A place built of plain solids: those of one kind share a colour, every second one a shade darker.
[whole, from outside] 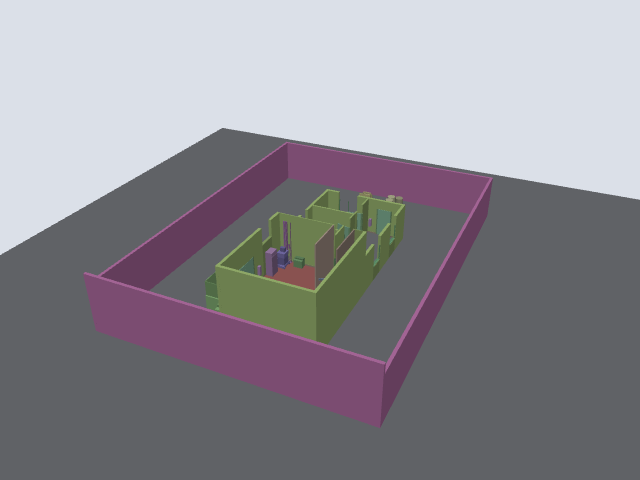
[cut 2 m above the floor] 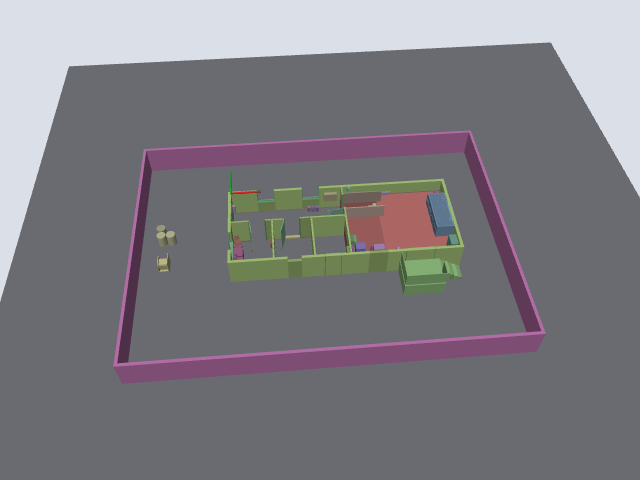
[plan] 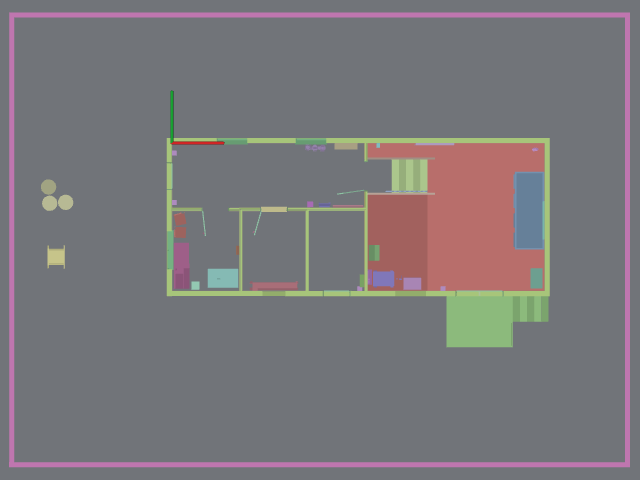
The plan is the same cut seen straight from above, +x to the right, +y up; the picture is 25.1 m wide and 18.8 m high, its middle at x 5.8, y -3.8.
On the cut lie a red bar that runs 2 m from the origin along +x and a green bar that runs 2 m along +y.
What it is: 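A very small electricity substation's switch house; a passage at the yard's level past a mess room, a battery room and a shut cable chamber to the steps up into the switch room, which lies on a raised floor over the cable ways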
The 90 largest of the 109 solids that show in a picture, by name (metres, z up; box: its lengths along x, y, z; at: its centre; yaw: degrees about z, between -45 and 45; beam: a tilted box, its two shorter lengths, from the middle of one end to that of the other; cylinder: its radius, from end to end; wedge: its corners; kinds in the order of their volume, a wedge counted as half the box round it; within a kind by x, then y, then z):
{
 "yard_bound_1": {"box": [0.2, 17.81, 3.37], "at": [-6.28, -3.79, 1.64]},
 "yard_bound_2": {"box": [24.32, 0.2, 3.37], "at": [5.78, -12.6, 1.64]},
 "yard_bound_3": {"box": [24.32, 0.2, 3.37], "at": [5.78, 5.01, 1.64]},
 "yard_bound_4": {"box": [0.2, 17.81, 4.07], "at": [17.84, -3.79, 1.99]},
 "raised_floor_switchroom_1": {"box": [2.48, 3.92, 1.07], "at": [8.77, -3.91, 0.48]},
 "raised_floor_switchroom_2": {"box": [2.48, 0.71, 1.07], "at": [8.77, -0.29, 0.48]},
 "raised_floor_switchroom_3": {"box": [4.66, 5.93, 1.07], "at": [12.34, -2.9, 0.48]},
 "wall_1": {"box": [0.2, 1.06, 2.85], "at": [-0.1, -5.47, 1.38]},
 "wall_2": {"box": [0.2, 0.86, 2.85], "at": [-0.1, -3.02, 1.38]},
 "wall_3": {"box": [0.2, 2.8, 2.85], "at": [-0.1, -1.2, 1.38]},
 "wall_4": {"box": [1.16, 0.06, 2.85], "at": [0.58, -2.63, 1.38]},
 "wall_5": {"box": [1.16, 0.06, 2.85], "at": [0.58, -2.57, 1.38]},
 "wall_6": {"box": [1.96, 0.2, 2.85], "at": [0.78, 0.1, 1.38]},
 "wall_7": {"box": [2.9, 0.2, 2.85], "at": [1.25, -5.9, 1.38]},
 "wall_8": {"box": [1.21, 0.2, 1.05], "at": [2.35, 0.1, 0.47]},
 "wall_9": {"box": [0.46, 0.06, 2.85], "at": [2.47, -2.63, 1.38]},
 "wall_10": {"box": [0.06, 3.2, 2.85], "at": [2.67, -4.2, 1.38]},
 "wall_11": {"box": [0.06, 3.2, 2.85], "at": [2.73, -4.2, 1.38]},
 "wall_12": {"box": [0.81, 0.06, 2.85], "at": [3.05, -2.57, 1.38]},
 "wall_13": {"box": [0.76, 0.06, 2.85], "at": [3.08, -2.63, 1.38]},
 "wall_14": {"box": [0.86, 0.2, 2.85], "at": [3.12, -5.9, 1.38]},
 "wall_15": {"box": [1.91, 0.2, 2.85], "at": [3.9, 0.1, 1.38]},
 "wall_16": {"box": [0.91, 0.2, 1.75], "at": [4.0, -5.9, 0.82]},
 "wall_17": {"box": [0.86, 0.2, 2.85], "at": [4.88, -5.9, 1.38]},
 "wall_18": {"box": [0.76, 0.06, 2.85], "at": [4.92, -2.63, 1.38]},
 "wall_19": {"box": [0.81, 0.06, 2.85], "at": [4.95, -2.57, 1.38]},
 "wall_20": {"box": [0.06, 3.2, 2.85], "at": [5.27, -4.2, 1.38]},
 "wall_21": {"box": [0.06, 3.2, 2.85], "at": [5.33, -4.2, 1.38]},
 "wall_22": {"box": [1.21, 0.2, 1.05], "at": [5.45, 0.1, 0.47]},
 "wall_23": {"box": [2.36, 0.06, 2.85], "at": [6.42, -2.57, 1.38]},
 "wall_24": {"box": [2.3, 0.2, 2.85], "at": [6.45, -5.9, 1.38]},
 "wall_25": {"box": [2.3, 0.06, 2.85], "at": [6.45, -2.63, 1.38]},
 "wall_26": {"box": [1.56, 0.2, 2.85], "at": [6.83, 0.1, 1.38]},
 "wall_27": {"box": [0.06, 3.2, 2.85], "at": [7.57, -4.2, 1.38]},
 "wall_28": {"box": [0.06, 3.26, 4.57], "at": [7.63, -4.17, 2.23]},
 "wall_29": {"box": [0.06, 0.77, 4.57], "at": [7.63, -2.28, 2.23]},
 "wall_30": {"box": [0.06, 0.7, 4.57], "at": [7.63, -0.35, 2.23]},
 "wall_31": {"box": [1.16, 0.2, 4.57], "at": [8.18, -5.9, 2.23]},
 "wall_32": {"box": [1.21, 0.2, 3.37], "at": [9.35, -5.9, 1.64]},
 "wall_33": {"box": [7.2, 0.2, 4.57], "at": [11.2, 0.1, 2.23]},
 "wall_34": {"box": [4.86, 0.2, 4.57], "at": [12.38, -5.9, 2.23]},
 "wall_35": {"box": [0.2, 6.2, 4.57], "at": [14.7, -2.9, 2.23]},
 "switchgear_row_1": {"box": [0.02, 3.04, 1.33], "at": [13.43, -2.65, 1.78]},
 "switchgear_row_2": {"box": [1.02, 2.92, 2.31], "at": [14.01, -2.65, 2.13]},
 "switchgear_row_3": {"box": [1.14, 3.04, 2.37], "at": [14.01, -2.65, 2.16]},
 "yard_step_1": {"box": [0.04, 1.9, 1.0], "at": [10.8, -7.0, 1.55]},
 "yard_step_2": {"box": [2.5, 0.04, 1.0], "at": [12.05, -7.95, 1.55]},
 "yard_step_3": {"box": [2.6, 2.0, 1.01], "at": [12.05, -7.0, 0.5]},
 "yard_step_4": {"box": [0.04, 0.9, 1.0], "at": [13.3, -7.5, 1.55]},
 "yard_step_5": {"box": [0.28, 1.0, 0.84], "at": [13.49, -6.5, 0.41]},
 "yard_step_6": {"box": [0.28, 1.0, 0.67], "at": [13.77, -6.5, 0.33]},
 "yard_step_7": {"box": [0.28, 1.0, 0.5], "at": [14.05, -6.5, 0.24]},
 "yard_step_8": {"box": [0.28, 1.0, 0.33], "at": [14.33, -6.5, 0.16]},
 "yard_step_9": {"box": [0.28, 1.0, 0.16], "at": [14.61, -6.5, 0.07]},
 "let_screen_1": {"box": [2.65, 0.08, 3.55], "at": [8.98, -1.99, 2.75]},
 "let_screen_2": {"box": [2.65, 0.08, 3.55], "at": [8.98, -0.61, 2.75]},
 "kitchenette_low_1": {"box": [0.16, 1.8, 0.97], "at": [0.15, -4.81, 0.44]},
 "kitchenette_low_2": {"box": [0.58, 0.7, 0.96], "at": [0.36, -4.26, 0.43]},
 "kitchenette_low_3": {"box": [0.6, 1.8, 0.68], "at": [0.37, -4.81, 0.44]},
 "door_landing_1": {"box": [0.3, 1.32, 0.22], "at": [8.76, -1.3, 0.06]},
 "door_landing_2": {"box": [0.3, 1.32, 0.39], "at": [9.04, -1.3, 0.14]},
 "door_landing_3": {"box": [0.3, 1.32, 0.56], "at": [9.32, -1.3, 0.23]},
 "door_landing_4": {"box": [0.3, 1.32, 0.73], "at": [9.6, -1.3, 0.32]},
 "door_landing_5": {"box": [0.3, 1.32, 0.9], "at": [9.88, -1.3, 0.4]},
 "beyond_drums_1": {"cylinder": 0.3, "from": [-4.83, -1.72, -0.06], "to": [-4.83, -1.72, 0.87]},
 "beyond_drums_2": {"cylinder": 0.3, "from": [-4.79, -2.36, -0.06], "to": [-4.79, -2.36, 0.87]},
 "beyond_drums_3": {"cylinder": 0.3, "from": [-4.16, -2.33, -0.06], "to": [-4.16, -2.33, 0.87]},
 "charger_cubicle_1": {"box": [0.7, 0.47, 1.75], "at": [9.42, -5.51, 1.85]},
 "log_desk_1": {"box": [0.48, 0.8, 1.05], "at": [14.28, -5.3, 1.5]},
 "breaker_truck_1": {"box": [0.6, 0.5, 0.54], "at": [8.25, -5.33, 1.48]},
 "breaker_truck_2": {"box": [0.48, 0.42, 0.26], "at": [8.25, -5.33, 1.88]},
 "breaker_truck_3": {"box": [0.61, 0.54, 0.33], "at": [8.25, -5.33, 1.91]},
 "breaker_truck_4": {"box": [0.84, 0.58, 0.15], "at": [8.29, -5.33, 1.14]},
 "door_leaf_1": {"box": [0.044, 1.0, 2.15], "at": [0.0, -1.3, 1.02]},
 "door_leaf_2": {"box": [0.044, 0.99, 2.14], "at": [1.26, -3.15, 1.02], "yaw": 6.3},
 "door_leaf_3": {"box": [0.044, 0.99, 1.94], "at": [3.37, -3.14, 1.12], "yaw": -16.0},
 "door_leaf_4": {"box": [0.83, 0.044, 0.68], "at": [7.13, -1.91, 1.52], "yaw": 8.3},
 "door_leaf_5": {"box": [0.9, 0.044, 2.15], "at": [11.6, -5.8, 2.04]},
 "beyond_cable_drum_1": {"box": [0.68, 0.6, 0.28], "at": [-4.53, -4.46, 0.46], "yaw": -0.3},
 "beyond_cable_drum_2": {"box": [0.64, 0.51, 0.4], "at": [-4.53, -4.46, 0.47], "yaw": -0.3},
 "beyond_cable_drum_3": {"box": [0.042, 0.92, 0.99], "at": [-4.22, -4.47, 0.44], "yaw": -0.3},
 "sand_bin_1": {"box": [0.42, 0.62, 0.57], "at": [7.92, -4.31, 1.25]},
 "pigeon_holes_1": {"box": [0.9, 0.26, 0.62], "at": [6.82, -0.13, 1.26]},
 "earth_sticks_1": {"box": [0.09, 1.5, 1.04], "at": [14.55, -3.03, 2.44]},
 "battery_stand_1": {"box": [1.75, 0.23, 0.25], "at": [4.04, -5.58, 1.0]},
 "lean_sheets_1": {"box": [1.19, 0.06, 0.97], "at": [6.9, -2.51, 0.44]},
 "distribution_board_1": {"box": [0.18, 0.5, 0.7], "at": [7.45, -5.4, 1.5]},
 "skirting_heater_1": {"box": [1.51, 0.09, 0.31], "at": [10.3, -0.04, 1.12]},
 "bund_kerb_1": {"box": [1.02, 0.2, 0.2], "at": [4.0, -2.6, 0.05]},
 "mess_table_1": {"box": [1.2, 0.75, 0.029], "at": [2.0, -5.3, 0.73]}
}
